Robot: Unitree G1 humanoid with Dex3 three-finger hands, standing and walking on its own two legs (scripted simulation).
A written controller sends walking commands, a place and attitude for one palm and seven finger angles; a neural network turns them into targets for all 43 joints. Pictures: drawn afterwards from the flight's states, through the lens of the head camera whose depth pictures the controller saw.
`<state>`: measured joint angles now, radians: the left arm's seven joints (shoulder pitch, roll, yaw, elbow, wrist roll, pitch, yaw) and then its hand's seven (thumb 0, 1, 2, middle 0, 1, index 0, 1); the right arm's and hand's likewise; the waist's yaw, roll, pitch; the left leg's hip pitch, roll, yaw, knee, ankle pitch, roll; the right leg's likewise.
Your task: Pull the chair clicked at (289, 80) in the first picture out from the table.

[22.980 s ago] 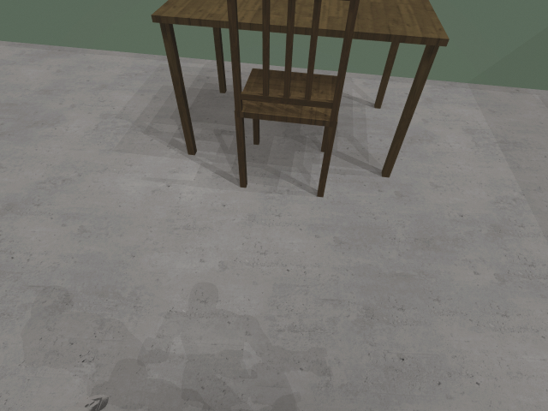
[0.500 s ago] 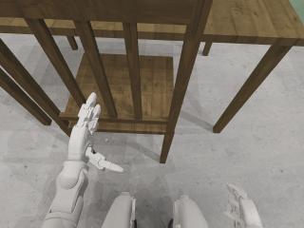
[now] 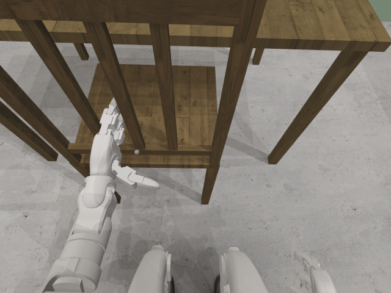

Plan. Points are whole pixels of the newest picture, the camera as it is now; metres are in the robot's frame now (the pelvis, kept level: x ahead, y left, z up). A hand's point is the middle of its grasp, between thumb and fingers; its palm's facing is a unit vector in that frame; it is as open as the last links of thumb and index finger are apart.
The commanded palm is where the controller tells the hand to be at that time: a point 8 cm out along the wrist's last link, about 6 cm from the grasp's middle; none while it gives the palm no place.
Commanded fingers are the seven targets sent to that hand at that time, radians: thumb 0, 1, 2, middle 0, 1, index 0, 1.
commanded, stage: push the fingers through the gap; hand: left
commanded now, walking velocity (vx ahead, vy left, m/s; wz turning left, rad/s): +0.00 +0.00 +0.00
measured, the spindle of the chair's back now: (124, 104) +0.47 +0.15 +0.07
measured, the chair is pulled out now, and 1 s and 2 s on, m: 0.00 0.00 0.00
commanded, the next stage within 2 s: hook a spindle and tug to test in 0.88 s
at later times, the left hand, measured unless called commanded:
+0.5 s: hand (141, 133) +0.43 +0.12 +0.03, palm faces -0.01 -1.00 -0.03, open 16.9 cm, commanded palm +0.41 +0.16 +0.02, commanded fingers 0.00 -0.50 0.30 -0.06 -0.08 -0.06 -0.08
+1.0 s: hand (141, 133) +0.43 +0.12 +0.03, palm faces +0.00 -1.00 -0.03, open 16.9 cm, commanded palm +0.40 +0.17 +0.02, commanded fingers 0.00 -0.50 0.30 -0.10 -0.19 -0.10 -0.19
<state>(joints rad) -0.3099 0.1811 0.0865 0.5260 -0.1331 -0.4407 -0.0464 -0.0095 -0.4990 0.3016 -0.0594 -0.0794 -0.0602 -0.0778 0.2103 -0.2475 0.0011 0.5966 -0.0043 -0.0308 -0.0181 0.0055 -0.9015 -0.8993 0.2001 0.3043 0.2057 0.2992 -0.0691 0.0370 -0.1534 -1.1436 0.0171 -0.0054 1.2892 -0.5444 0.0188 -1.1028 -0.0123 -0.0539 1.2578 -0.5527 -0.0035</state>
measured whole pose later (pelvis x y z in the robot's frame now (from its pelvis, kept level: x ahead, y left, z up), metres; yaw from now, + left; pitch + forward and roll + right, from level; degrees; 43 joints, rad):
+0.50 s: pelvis +0.00 +0.00 +0.00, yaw -1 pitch +24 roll -2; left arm -0.50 0.18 0.14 0.73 -0.09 -0.49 0.01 -0.01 -0.50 0.30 -0.06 -0.08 -0.06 -0.08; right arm 0.25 -0.24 -0.01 0.62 -0.02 0.01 0.01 0.00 -0.90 -0.90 0.20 0.30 0.21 0.30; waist -0.09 0.04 -0.15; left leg -1.16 0.02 0.01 1.28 -0.54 0.03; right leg -1.12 -0.01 -0.04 1.25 -0.54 0.00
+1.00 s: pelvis +0.00 +0.00 +0.00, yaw -1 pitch +24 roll -2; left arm -0.50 0.19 0.17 0.77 -0.09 -0.52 -0.01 -0.01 -0.50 0.30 -0.06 -0.08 -0.06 -0.08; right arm 0.25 -0.25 -0.01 0.62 -0.02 0.03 0.02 0.00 -0.90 -0.90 0.20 0.30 0.21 0.30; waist -0.10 0.04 -0.15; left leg -1.15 0.03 0.01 1.27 -0.54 0.02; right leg -1.12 0.00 -0.04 1.24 -0.54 0.00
